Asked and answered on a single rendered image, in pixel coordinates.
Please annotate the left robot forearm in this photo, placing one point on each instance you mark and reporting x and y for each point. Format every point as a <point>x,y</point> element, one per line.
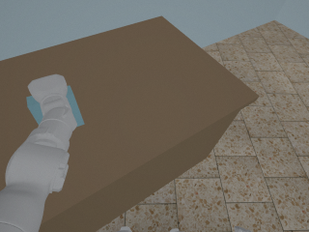
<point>54,130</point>

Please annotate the robot left hand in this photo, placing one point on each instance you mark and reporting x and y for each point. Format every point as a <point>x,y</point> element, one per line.
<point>43,86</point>

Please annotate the robot left upper arm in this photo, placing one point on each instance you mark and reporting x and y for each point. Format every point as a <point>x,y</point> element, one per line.
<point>37,171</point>

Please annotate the sponge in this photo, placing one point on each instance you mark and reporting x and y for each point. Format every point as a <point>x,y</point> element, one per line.
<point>35,108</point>

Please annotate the table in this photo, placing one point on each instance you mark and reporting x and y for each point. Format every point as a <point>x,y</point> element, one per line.
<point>153,102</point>

